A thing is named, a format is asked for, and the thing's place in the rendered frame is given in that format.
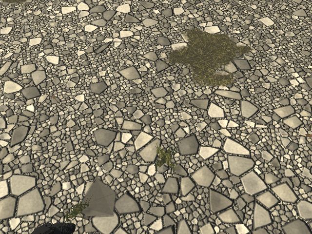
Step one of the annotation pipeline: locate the robot left hand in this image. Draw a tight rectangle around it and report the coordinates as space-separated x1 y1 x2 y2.
30 222 76 234

